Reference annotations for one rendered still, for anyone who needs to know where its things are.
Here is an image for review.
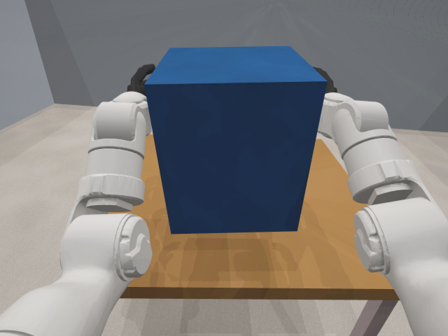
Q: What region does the robot right forearm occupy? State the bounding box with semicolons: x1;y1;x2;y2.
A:
318;92;448;227

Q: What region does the right robot hand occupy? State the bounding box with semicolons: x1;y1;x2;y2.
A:
313;67;337;94

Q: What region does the table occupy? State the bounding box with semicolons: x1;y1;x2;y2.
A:
108;134;400;336

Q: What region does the robot left forearm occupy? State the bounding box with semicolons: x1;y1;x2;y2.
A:
59;92;152;268

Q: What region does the robot left upper arm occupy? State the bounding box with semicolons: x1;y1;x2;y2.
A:
0;213;153;336

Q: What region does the carton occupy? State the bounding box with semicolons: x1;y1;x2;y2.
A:
144;46;327;234

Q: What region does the left robot hand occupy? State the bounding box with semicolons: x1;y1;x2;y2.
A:
127;64;155;96

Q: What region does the robot right upper arm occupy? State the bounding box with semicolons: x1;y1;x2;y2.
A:
354;197;448;336

